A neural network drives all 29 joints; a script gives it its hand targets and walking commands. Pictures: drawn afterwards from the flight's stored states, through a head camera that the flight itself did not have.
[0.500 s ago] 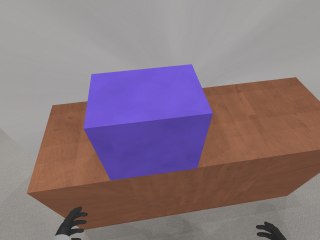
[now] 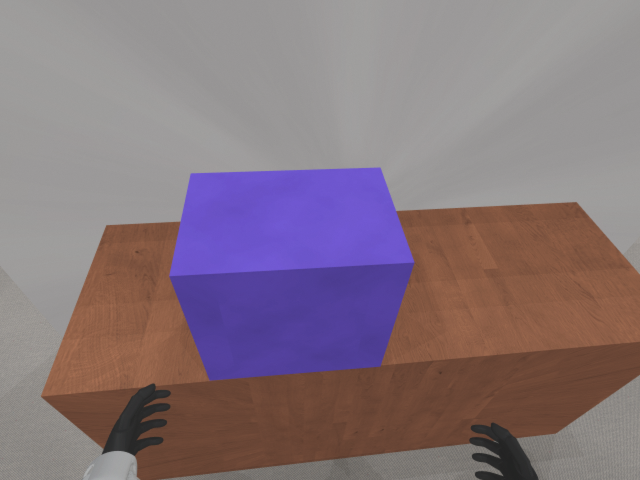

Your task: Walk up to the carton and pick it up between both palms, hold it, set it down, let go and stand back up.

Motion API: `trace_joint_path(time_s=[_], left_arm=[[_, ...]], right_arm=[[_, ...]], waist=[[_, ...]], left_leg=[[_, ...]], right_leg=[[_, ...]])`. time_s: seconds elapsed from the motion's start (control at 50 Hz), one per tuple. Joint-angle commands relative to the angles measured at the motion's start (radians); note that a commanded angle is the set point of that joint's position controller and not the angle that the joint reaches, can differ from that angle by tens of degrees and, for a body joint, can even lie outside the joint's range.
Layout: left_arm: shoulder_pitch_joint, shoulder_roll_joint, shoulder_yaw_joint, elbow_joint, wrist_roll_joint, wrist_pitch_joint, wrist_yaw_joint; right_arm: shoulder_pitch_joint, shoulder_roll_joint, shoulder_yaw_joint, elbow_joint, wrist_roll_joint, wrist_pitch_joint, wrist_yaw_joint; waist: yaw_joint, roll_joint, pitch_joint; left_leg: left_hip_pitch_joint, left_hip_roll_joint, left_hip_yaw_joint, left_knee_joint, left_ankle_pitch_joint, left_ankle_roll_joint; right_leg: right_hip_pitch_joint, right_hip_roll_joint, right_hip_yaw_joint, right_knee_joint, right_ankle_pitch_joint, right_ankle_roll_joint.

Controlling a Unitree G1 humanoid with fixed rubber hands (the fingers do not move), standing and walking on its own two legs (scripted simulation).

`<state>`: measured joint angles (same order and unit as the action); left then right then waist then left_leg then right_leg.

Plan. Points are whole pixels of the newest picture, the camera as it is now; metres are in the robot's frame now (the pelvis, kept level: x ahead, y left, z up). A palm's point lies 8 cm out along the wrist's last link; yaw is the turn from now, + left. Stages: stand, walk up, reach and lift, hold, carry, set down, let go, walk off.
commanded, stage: reach and lift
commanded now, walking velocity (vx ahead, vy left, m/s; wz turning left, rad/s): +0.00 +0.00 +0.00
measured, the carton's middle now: (292, 277) +0.46 +0.03 -0.04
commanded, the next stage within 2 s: none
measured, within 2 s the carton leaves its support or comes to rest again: neither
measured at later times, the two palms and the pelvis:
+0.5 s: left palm (109, 427) +0.23 +0.26 -0.04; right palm (494, 416) +0.23 -0.24 -0.05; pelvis +0.01 -0.01 +0.00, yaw +3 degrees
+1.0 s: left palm (102, 381) +0.27 +0.27 -0.01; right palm (481, 352) +0.31 -0.24 -0.02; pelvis +0.01 -0.01 -0.02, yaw +4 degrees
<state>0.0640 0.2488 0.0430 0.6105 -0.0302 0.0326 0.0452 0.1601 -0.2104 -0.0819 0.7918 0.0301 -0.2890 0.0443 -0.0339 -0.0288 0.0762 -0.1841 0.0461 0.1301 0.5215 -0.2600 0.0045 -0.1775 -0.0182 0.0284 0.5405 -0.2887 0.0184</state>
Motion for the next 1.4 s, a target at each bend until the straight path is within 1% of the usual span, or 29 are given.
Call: trace_joint_path(time_s=[0.0, 0.06, 0.12, 0.22, 0.32, 0.42, 0.52, 0.7, 0.78, 0.82, 0.86, 0.94, 0.98, 1.08, 1.2, 1.38], left_arm=[[-0.139, 0.143, 0.023, -0.062, -0.048, -0.113, -0.006], [-0.153, 0.161, 0.019, -0.014, -0.077, -0.177, -0.016], [-0.164, 0.172, 0.021, 0.030, -0.093, -0.239, -0.030], [-0.184, 0.177, 0.022, 0.087, -0.110, -0.328, -0.060], [-0.209, 0.181, 0.016, 0.118, -0.132, -0.397, -0.089], [-0.236, 0.193, 0.008, 0.131, -0.163, -0.456, -0.107], [-0.263, 0.212, -0.003, 0.135, -0.204, -0.507, -0.117], [-0.317, 0.252, -0.025, 0.140, -0.279, -0.563, -0.125], [-0.384, 0.283, -0.044, 0.127, -0.307, -0.547, -0.123], [-0.430, 0.303, -0.056, 0.113, -0.319, -0.522, -0.117], [-0.462, 0.319, -0.063, 0.098, -0.332, -0.497, -0.109], [-0.495, 0.335, -0.060, 0.113, -0.331, -0.455, -0.104], [-0.519, 0.336, -0.056, 0.132, -0.324, -0.430, -0.107], [-0.618, 0.332, -0.059, 0.177, -0.322, -0.372, -0.109], [-0.759, 0.336, -0.070, 0.218, -0.325, -0.323, -0.105], [-0.914, 0.338, -0.059, 0.259, -0.305, -0.256, -0.107]], right_arm=[[-0.102, -0.115, -0.029, -0.109, 0.015, -0.059, -0.016], [-0.126, -0.109, -0.017, -0.104, 0.036, -0.081, -0.024], [-0.143, -0.111, 0.004, -0.074, 0.071, -0.107, -0.030], [-0.181, -0.125, 0.041, 0.000, 0.136, -0.160, -0.035], [-0.228, -0.140, 0.071, 0.063, 0.191, -0.216, -0.035], [-0.280, -0.153, 0.091, 0.097, 0.236, -0.265, -0.031], [-0.338, -0.170, 0.105, 0.104, 0.276, -0.305, -0.027], [-0.452, -0.209, 0.138, 0.109, 0.355, -0.355, -0.023], [-0.515, -0.232, 0.146, 0.117, 0.373, -0.331, -0.028], [-0.547, -0.243, 0.143, 0.112, 0.373, -0.300, -0.032], [-0.570, -0.246, 0.142, 0.096, 0.377, -0.268, -0.035], [-0.596, -0.246, 0.159, 0.091, 0.398, -0.221, -0.039], [-0.611, -0.248, 0.168, 0.096, 0.410, -0.199, -0.041], [-0.684, -0.264, 0.174, 0.071, 0.429, -0.139, -0.043], [-0.782, -0.292, 0.165, 0.044, 0.435, -0.057, -0.045], [-0.910, -0.335, 0.174, 0.063, 0.455, 0.038, -0.052]], waist=[[0.014, 0.003, -0.095], [0.026, 0.007, -0.112], [0.031, 0.016, -0.136], [0.029, 0.026, -0.159], [0.024, 0.033, -0.160], [0.022, 0.043, -0.170], [0.026, 0.048, -0.207], [0.040, 0.045, -0.324], [0.025, 0.042, -0.367], [0.012, 0.044, -0.389], [0.008, 0.049, -0.410], [0.017, 0.070, -0.434], [0.023, 0.073, -0.429], [0.036, 0.060, -0.413], [0.037, 0.041, -0.427], [0.038, 0.037, -0.483]], left_leg=[[0.176, -0.045, -0.053, -0.098, 0.042, -0.023], [0.175, -0.045, -0.054, -0.091, 0.064, -0.024], [0.186, -0.049, -0.059, -0.074, 0.119, -0.031], [0.199, -0.056, -0.075, -0.041, 0.205, -0.041], [0.182, -0.059, -0.091, -0.007, 0.240, -0.046], [0.138, -0.059, -0.104, 0.030, 0.241, -0.049], [0.079, -0.060, -0.113, 0.075, 0.240, -0.052], [-0.025, -0.060, -0.125, 0.159, 0.269, -0.066], [-0.036, -0.055, -0.126, 0.157, 0.231, -0.067], [-0.025, -0.052, -0.126, 0.138, 0.204, -0.064], [-0.017, -0.051, -0.127, 0.121, 0.203, -0.065], [0.014, -0.057, -0.124, 0.103, 0.278, -0.072], [0.027, -0.060, -0.120, 0.091, 0.298, -0.072], [0.045, -0.064, -0.110, 0.044, 0.283, -0.061], [0.066, -0.060, -0.105, 0.000, 0.256, -0.046], [0.114, -0.051, -0.105, -0.020, 0.311, -0.040]], right_leg=[[-0.166, 0.037, -0.019, -0.151, 0.107, -0.041], [-0.153, 0.033, -0.018, -0.147, 0.108, -0.041], [-0.135, 0.033, -0.018, -0.141, 0.144, -0.039], [-0.127, 0.037, -0.024, -0.133, 0.194, -0.032], [-0.148, 0.040, -0.031, -0.120, 0.194, -0.027], [-0.182, 0.039, -0.039, -0.093, 0.160, -0.024], [-0.218, 0.038, -0.046, -0.049, 0.132, -0.022], [-0.289, 0.040, -0.057, 0.040, 0.123, -0.020], [-0.305, 0.043, -0.056, 0.041, 0.102, -0.019], [-0.296, 0.044, -0.054, 0.027, 0.100, -0.018], [-0.280, 0.046, -0.052, 0.014, 0.117, -0.016], [-0.243, 0.049, -0.050, -0.012, 0.189, -0.014], [-0.229, 0.048, -0.049, -0.031, 0.205, -0.012], [-0.205, 0.043, -0.052, -0.079, 0.196, -0.005], [-0.188, 0.040, -0.054, -0.116, 0.184, 0.003], [-0.175, 0.044, -0.056, -0.147, 0.228, 0.009]])
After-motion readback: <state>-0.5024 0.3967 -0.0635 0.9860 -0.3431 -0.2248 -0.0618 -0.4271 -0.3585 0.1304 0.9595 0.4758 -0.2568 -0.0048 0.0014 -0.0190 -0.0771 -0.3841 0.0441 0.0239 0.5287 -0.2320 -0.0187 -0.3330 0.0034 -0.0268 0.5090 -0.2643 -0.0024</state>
